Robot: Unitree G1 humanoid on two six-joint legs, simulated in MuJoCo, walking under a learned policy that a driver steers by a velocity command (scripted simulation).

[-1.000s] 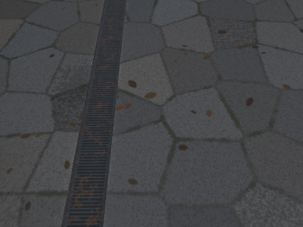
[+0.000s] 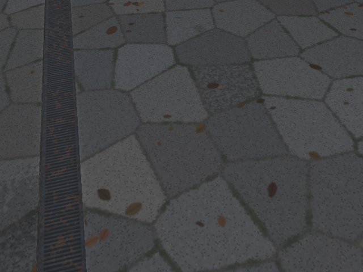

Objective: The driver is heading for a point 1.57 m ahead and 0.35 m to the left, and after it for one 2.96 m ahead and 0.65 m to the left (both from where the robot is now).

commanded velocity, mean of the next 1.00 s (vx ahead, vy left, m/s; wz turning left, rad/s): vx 0.02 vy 0.00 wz -0.01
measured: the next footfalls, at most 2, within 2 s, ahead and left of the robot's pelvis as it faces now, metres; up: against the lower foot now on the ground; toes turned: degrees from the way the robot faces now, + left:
left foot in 0.18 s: +0.05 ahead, +0.13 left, +0.00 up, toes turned +0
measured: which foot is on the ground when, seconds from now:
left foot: up 0.00-0.16, down 0.18-1.00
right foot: down 0.00-1.00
